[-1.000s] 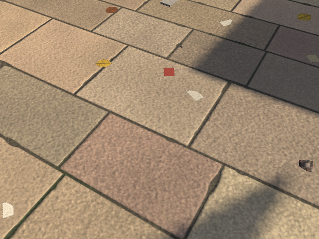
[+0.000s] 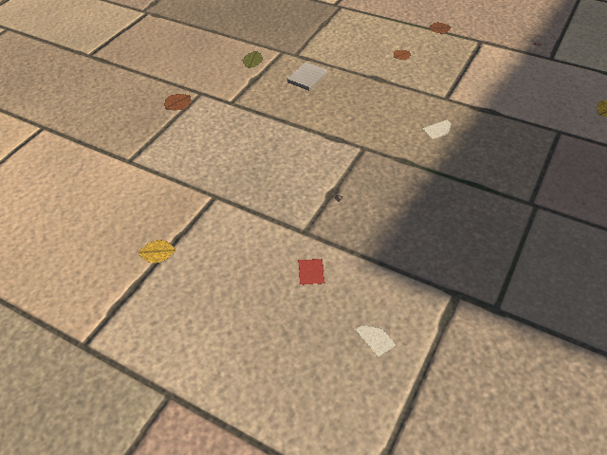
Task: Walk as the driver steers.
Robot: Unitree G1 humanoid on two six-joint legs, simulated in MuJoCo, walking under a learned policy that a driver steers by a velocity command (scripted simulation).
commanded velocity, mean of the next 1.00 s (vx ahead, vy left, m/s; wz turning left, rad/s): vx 0.50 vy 0.00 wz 0.31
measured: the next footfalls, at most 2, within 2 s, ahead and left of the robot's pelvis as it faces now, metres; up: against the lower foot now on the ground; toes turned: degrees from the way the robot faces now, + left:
left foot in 0.38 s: +0.34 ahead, +0.11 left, +0.00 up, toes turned +15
right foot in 0.94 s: +0.70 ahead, +0.06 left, +0.00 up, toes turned +18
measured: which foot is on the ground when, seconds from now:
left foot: up 0.00-0.36, down 0.38-0.96, up 0.98-1.00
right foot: down 0.00-0.40, up 0.42-0.92, down 0.94-1.00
